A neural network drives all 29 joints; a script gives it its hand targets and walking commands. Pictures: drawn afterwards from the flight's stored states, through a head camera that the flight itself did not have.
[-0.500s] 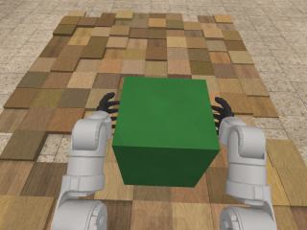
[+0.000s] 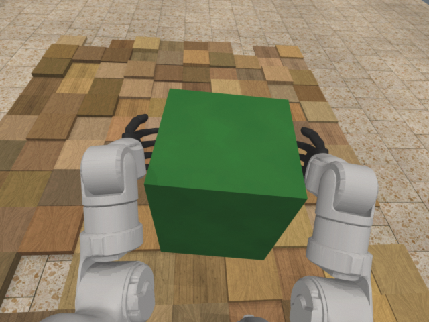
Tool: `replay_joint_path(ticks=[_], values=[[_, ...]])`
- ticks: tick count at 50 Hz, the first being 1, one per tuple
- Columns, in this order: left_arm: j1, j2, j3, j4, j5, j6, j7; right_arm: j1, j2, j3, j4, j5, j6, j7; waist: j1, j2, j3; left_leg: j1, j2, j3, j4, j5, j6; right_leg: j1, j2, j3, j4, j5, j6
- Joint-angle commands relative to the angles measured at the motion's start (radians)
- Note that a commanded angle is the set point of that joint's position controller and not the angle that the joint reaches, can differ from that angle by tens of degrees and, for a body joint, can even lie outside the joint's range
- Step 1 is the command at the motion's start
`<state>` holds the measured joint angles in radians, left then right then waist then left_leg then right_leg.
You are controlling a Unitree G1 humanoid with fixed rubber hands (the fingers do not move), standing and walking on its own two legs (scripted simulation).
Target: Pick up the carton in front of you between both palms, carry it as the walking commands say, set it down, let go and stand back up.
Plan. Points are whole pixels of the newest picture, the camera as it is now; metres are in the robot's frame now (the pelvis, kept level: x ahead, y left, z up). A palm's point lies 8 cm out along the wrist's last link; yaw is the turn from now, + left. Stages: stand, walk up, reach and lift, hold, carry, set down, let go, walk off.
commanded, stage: carry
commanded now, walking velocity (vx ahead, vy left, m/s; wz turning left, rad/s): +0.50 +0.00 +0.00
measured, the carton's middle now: (220, 180) +0.36 -0.01 +0.07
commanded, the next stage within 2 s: none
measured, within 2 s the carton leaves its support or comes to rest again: neither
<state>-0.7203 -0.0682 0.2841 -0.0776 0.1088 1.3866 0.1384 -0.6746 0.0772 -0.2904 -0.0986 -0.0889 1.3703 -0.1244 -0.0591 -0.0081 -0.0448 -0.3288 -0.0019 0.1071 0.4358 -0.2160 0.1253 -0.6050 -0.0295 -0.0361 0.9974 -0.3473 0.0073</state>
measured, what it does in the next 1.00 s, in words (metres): walks ahead: right foot, then left foot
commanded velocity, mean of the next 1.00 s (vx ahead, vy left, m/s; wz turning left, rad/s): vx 0.50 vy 0.00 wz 0.00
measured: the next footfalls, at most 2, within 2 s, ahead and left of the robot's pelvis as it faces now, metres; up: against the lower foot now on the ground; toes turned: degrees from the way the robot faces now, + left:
right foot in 0.20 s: +0.31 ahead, -0.14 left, +0.01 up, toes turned -6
left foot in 0.66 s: +0.53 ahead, +0.05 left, -0.01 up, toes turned +8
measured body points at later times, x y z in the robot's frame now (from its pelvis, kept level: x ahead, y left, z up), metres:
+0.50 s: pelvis +0.28 -0.05 +0.00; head +0.31 -0.07 +0.45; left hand +0.65 +0.11 +0.11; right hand +0.66 -0.19 +0.11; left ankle +0.36 +0.06 -0.70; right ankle +0.26 -0.13 -0.74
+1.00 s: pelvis +0.60 -0.03 -0.03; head +0.63 -0.02 +0.42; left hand +0.97 +0.12 +0.08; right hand +0.97 -0.18 +0.08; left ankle +0.49 +0.04 -0.76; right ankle +0.75 -0.14 -0.72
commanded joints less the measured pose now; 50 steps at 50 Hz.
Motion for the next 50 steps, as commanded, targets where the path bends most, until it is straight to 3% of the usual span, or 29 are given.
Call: replay_joint_path(ticks=[1, 6, 8, 10, 11, 12, 13, 14, 15, 16, 17, 18, 21, 24, 29, 31, 32, 33, 34, 35, 36, 37, 38, 39, 41, 44, 46, 49, 50], values=[[-0.509, -1.013, -0.648, -0.067, -0.335, -0.037, -0.202, -0.654, 1.014, 0.679, -0.137, 0.446, -0.013, 0.266, 0.015, 0.132, -0.434, 0.513, 0.244, -0.249, -0.121, 0.454, 0.061, -0.108, -0.018, -0.019, -0.165, 0.091, 0.017], [-0.454, -0.997, -0.757, -0.160, -0.353, -0.081, -0.219, -0.557, 0.977, 0.769, -0.186, 0.435, -0.060, 0.276, 0.004, 0.152, -0.366, 0.483, 0.203, -0.127, -0.121, 0.467, 0.034, -0.011, 0.003, -0.076, -0.421, 0.321, 0.001], [-0.468, -0.962, -0.785, -0.190, -0.379, -0.086, -0.229, -0.537, 0.935, 0.794, -0.197, 0.431, -0.072, 0.272, -0.011, 0.156, -0.343, 0.485, 0.198, -0.109, -0.089, 0.470, 0.023, 0.032, 0.014, -0.086, -0.514, 0.338, -0.021], [-0.495, -0.915, -0.799, -0.189, -0.405, -0.083, -0.239, -0.545, 0.891, 0.815, -0.193, 0.440, -0.075, 0.265, -0.002, 0.158, -0.366, 0.457, 0.179, -0.060, 0.026, 0.552, -0.002, 0.178, 0.023, -0.102, -0.594, 0.416, -0.053], [-0.509, -0.881, -0.797, -0.165, -0.410, -0.082, -0.242, -0.576, 0.878, 0.823, -0.188, 0.451, -0.073, 0.261, 0.016, 0.115, -0.401, 0.424, 0.126, -0.021, 0.162, 0.586, -0.027, 0.314, 0.058, -0.138, -0.646, 0.463, -0.066], [-0.539, -0.861, -0.794, -0.135, -0.410, -0.087, -0.242, -0.626, 0.871, 0.832, -0.189, 0.474, -0.068, 0.256, 0.038, 0.004, -0.494, 0.204, 0.096, -0.017, 0.358, 0.533, -0.049, 0.628, 0.015, -0.085, -0.556, 0.477, -0.122], [-0.482, -0.853, -0.775, -0.081, -0.415, -0.091, -0.243, -0.640, 0.854, 0.832, -0.181, 0.494, -0.063, 0.255, 0.117, -0.087, -0.560, -0.040, 0.069, 0.020, 0.545, 0.318, -0.076, 0.852, -0.071, 0.050, -0.552, 0.428, -0.172], [-0.467, -0.841, -0.756, -0.050, -0.415, -0.095, -0.242, -0.654, 0.874, 0.835, -0.152, 0.507, -0.061, 0.257, 0.140, -0.257, -0.539, -0.335, -0.016, -0.011, 0.718, -0.235, -0.097, 1.009, -0.208, 0.282, -0.583, 0.558, -0.230], [-0.475, -0.845, -0.744, -0.033, -0.425, -0.092, -0.240, -0.662, 0.879, 0.817, -0.095, 0.500, -0.064, 0.254, 0.130, -0.197, -0.534, -0.461, -0.011, -0.082, 0.796, -0.336, -0.097, 1.068, -0.262, 0.350, -0.542, 0.612, -0.240], [-0.504, -0.858, -0.747, -0.031, -0.444, -0.094, -0.240, -0.640, 0.892, 0.789, -0.042, 0.488, -0.068, 0.249, 0.147, -0.120, -0.525, -0.517, 0.013, -0.111, 0.786, -0.286, -0.098, 1.032, -0.276, 0.365, -0.569, 0.491, -0.253], [-0.544, -0.892, -0.750, -0.030, -0.466, -0.100, -0.245, -0.644, 0.902, 0.769, -0.014, 0.471, -0.076, 0.243, 0.136, -0.058, -0.512, -0.486, 0.041, -0.124, 0.730, -0.245, -0.096, 0.941, -0.266, 0.340, -0.592, 0.368, -0.234], [-0.582, -0.930, -0.747, -0.024, -0.486, -0.106, -0.251, -0.641, 0.918, 0.749, 0.024, 0.453, -0.083, 0.239, 0.126, -0.055, -0.492, -0.450, 0.045, -0.120, 0.645, -0.222, -0.102, 0.871, -0.245, 0.305, -0.619, 0.300, -0.214], [-0.661, -1.012, -0.739, 0.027, -0.516, -0.134, -0.277, -0.653, 0.978, 0.719, 0.102, 0.410, -0.113, 0.228, 0.116, -0.113, -0.445, -0.370, 0.016, -0.067, 0.473, -0.161, -0.128, 0.726, -0.203, 0.207, -0.661, 0.212, -0.212], [-0.673, -1.065, -0.729, 0.089, -0.522, -0.166, -0.293, -0.668, 1.017, 0.702, 0.138, 0.387, -0.145, 0.218, 0.088, -0.159, -0.415, -0.305, 0.035, -0.048, 0.344, 0.004, -0.116, 0.664, -0.171, 0.136, -0.638, 0.230, -0.192], [-0.614, -1.092, -0.729, 0.121, -0.487, -0.197, -0.288, -0.625, 1.056, 0.697, 0.163, 0.395, -0.173, 0.235, 0.051, -0.100, -0.359, -0.112, 0.039, 0.016, 0.139, 0.148, -0.088, 0.585, -0.160, 0.062, -0.580, 0.357, -0.148], [-0.593, -1.093, -0.740, 0.100, -0.465, -0.205, -0.275, -0.611, 1.074, 0.706, 0.155, 0.422, -0.177, 0.255, -0.010, -0.058, -0.383, 0.118, 0.027, 0.073, 0.007, 0.232, -0.081, 0.518, -0.128, -0.020, -0.389, 0.496, -0.116], [-0.582, -1.085, -0.742, 0.084, -0.453, -0.211, -0.268, -0.602, 1.075, 0.708, 0.146, 0.440, -0.181, 0.267, -0.029, -0.004, -0.411, 0.322, 0.014, 0.088, -0.039, 0.184, -0.096, 0.404, -0.077, -0.069, -0.193, 0.472, -0.100], [-0.589, -1.068, -0.742, 0.073, -0.441, -0.218, -0.261, -0.598, 1.079, 0.713, 0.135, 0.455, -0.185, 0.281, -0.046, 0.131, -0.397, 0.480, 0.078, 0.011, -0.020, 0.183, -0.113, 0.190, -0.002, -0.078, 0.026, 0.061, -0.090], [-0.590, -1.063, -0.742, 0.092, -0.436, -0.207, -0.256, -0.587, 1.050, 0.708, 0.168, 0.454, -0.186, 0.285, -0.024, 0.288, -0.405, 0.625, 0.235, -0.291, 0.107, 0.440, -0.020, -0.057, 0.061, -0.029, 0.219, -0.201, -0.057], [-0.571, -1.043, -0.721, 0.113, -0.422, -0.198, -0.246, -0.598, 1.009, 0.704, 0.177, 0.455, -0.183, 0.284, -0.012, 0.296, -0.481, 0.721, 0.339, -0.502, 0.032, 0.201, 0.106, -0.197, 0.063, 0.004, 0.346, -0.232, -0.046], [-0.577, -1.015, -0.711, 0.092, -0.409, -0.197, -0.234, -0.632, 1.023, 0.728, 0.157, 0.484, -0.189, 0.285, -0.031, 0.252, -0.464, 0.654, 0.382, -0.606, -0.063, -0.073, 0.178, -0.273, 0.035, 0.014, 0.420, -0.195, -0.036], [-0.601, -1.006, -0.714, 0.088, -0.407, -0.199, -0.222, -0.679, 1.050, 0.738, 0.124, 0.513, -0.193, 0.288, -0.019, 0.110, -0.411, 0.553, 0.341, -0.566, -0.088, -0.074, 0.158, -0.283, 0.004, 0.028, 0.419, -0.139, -0.033], [-0.610, -1.016, -0.711, 0.082, -0.406, -0.202, -0.214, -0.744, 1.058, 0.753, 0.084, 0.532, -0.201, 0.287, -0.018, 0.090, -0.401, 0.521, 0.349, -0.543, -0.072, 0.042, 0.165, -0.295, -0.009, 0.038, 0.382, -0.108, -0.030], [-0.624, -1.021, -0.711, 0.072, -0.410, -0.208, -0.207, -0.789, 1.067, 0.769, 0.056, 0.553, -0.206, 0.285, -0.006, 0.060, -0.396, 0.489, 0.329, -0.484, -0.071, 0.051, 0.139, -0.281, -0.023, 0.039, 0.335, -0.094, -0.031], [-0.633, -1.023, -0.714, 0.057, -0.419, -0.216, -0.196, -0.826, 1.074, 0.783, 0.024, 0.581, -0.213, 0.276, 0.004, 0.062, -0.403, 0.449, 0.291, -0.396, -0.089, -0.022, 0.101, -0.257, -0.033, 0.028, 0.257, -0.038, -0.027], [-0.624, -1.007, -0.721, 0.050, -0.422, -0.213, -0.187, -0.779, 1.048, 0.763, 0.029, 0.566, -0.212, 0.259, -0.003, 0.098, -0.379, 0.436, 0.243, -0.270, -0.123, 0.065, 0.086, -0.226, -0.034, -0.015, 0.038, 0.041, -0.006], [-0.589, -1.004, -0.723, 0.068, -0.422, -0.206, -0.190, -0.714, 1.031, 0.744, 0.059, 0.535, -0.202, 0.253, -0.010, 0.119, -0.360, 0.434, 0.199, -0.185, -0.106, 0.193, 0.066, -0.167, -0.017, -0.052, -0.120, 0.130, -0.007], [-0.551, -1.008, -0.717, 0.098, -0.420, -0.196, -0.206, -0.633, 1.018, 0.717, 0.113, 0.482, -0.191, 0.253, -0.012, 0.128, -0.330, 0.464, 0.176, -0.113, -0.095, 0.413, 0.027, -0.042, 0.026, -0.144, -0.379, 0.206, -0.031], [-0.562, -1.013, -0.717, 0.108, -0.423, -0.196, -0.213, -0.626, 1.013, 0.714, 0.126, 0.468, -0.193, 0.255, -0.002, 0.147, -0.333, 0.464, 0.175, -0.090, -0.059, 0.592, 0.009, 0.043, 0.049, -0.171, -0.433, 0.259, -0.041]])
